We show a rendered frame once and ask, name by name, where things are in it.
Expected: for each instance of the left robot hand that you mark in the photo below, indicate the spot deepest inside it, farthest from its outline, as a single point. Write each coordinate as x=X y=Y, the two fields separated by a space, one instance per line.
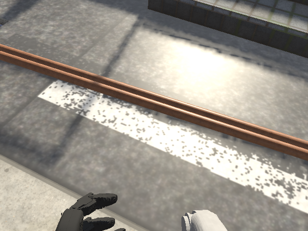
x=72 y=218

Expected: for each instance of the right robot thigh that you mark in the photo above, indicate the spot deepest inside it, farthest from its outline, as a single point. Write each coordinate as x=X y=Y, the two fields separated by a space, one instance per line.
x=201 y=220

